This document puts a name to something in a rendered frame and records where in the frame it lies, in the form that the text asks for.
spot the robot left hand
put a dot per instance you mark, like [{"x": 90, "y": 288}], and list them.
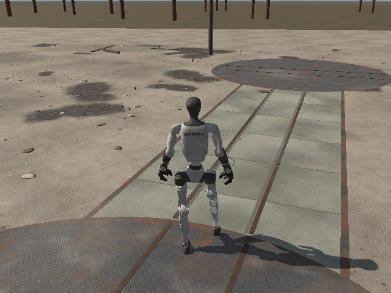
[{"x": 167, "y": 172}]

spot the robot left thigh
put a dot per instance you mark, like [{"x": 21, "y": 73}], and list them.
[{"x": 181, "y": 189}]

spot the robot right hand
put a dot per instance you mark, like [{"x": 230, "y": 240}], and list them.
[{"x": 227, "y": 175}]

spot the robot right forearm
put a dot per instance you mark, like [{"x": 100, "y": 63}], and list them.
[{"x": 225, "y": 163}]

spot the left robot upper arm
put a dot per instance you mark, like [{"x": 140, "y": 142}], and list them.
[{"x": 175, "y": 129}]

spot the robot left forearm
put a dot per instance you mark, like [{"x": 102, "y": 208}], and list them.
[{"x": 164, "y": 162}]

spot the right robot upper arm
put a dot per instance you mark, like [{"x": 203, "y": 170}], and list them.
[{"x": 213, "y": 128}]

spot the robot torso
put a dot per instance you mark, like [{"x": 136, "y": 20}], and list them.
[{"x": 194, "y": 141}]

